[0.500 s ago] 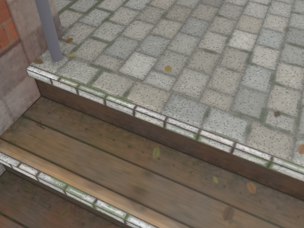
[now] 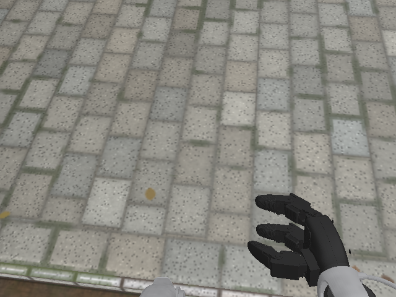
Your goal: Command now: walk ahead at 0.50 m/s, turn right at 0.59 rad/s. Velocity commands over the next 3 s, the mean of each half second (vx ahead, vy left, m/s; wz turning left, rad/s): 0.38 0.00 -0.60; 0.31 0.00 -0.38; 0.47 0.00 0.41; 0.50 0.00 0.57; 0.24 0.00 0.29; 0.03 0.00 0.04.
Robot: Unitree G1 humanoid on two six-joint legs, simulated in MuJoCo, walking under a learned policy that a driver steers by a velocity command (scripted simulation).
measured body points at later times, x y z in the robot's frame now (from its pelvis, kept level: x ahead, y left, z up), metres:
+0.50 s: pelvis +0.30 -0.05 +0.17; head +0.37 -0.05 +0.61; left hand +0.61 +0.01 +0.11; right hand +0.16 -0.26 +0.04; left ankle +0.17 +0.13 -0.56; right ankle +0.43 -0.16 -0.43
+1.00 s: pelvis +0.54 -0.10 +0.32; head +0.54 -0.11 +0.77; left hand +0.70 +0.12 +0.22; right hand +0.62 -0.38 +0.23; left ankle +0.71 -0.03 -0.38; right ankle +0.43 -0.15 -0.42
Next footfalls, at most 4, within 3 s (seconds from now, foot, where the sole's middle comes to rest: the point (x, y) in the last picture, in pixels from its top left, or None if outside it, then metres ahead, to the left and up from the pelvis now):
0.48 right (296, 242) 0.47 -0.17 -0.46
1.10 left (251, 150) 0.75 -0.05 -0.46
1.56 right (328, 84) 1.03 -0.31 -0.46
2.06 left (252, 29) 1.30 -0.06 -0.46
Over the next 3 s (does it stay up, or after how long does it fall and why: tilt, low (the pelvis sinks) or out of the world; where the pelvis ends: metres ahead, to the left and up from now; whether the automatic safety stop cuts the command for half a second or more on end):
stays up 1.35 -0.14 0.32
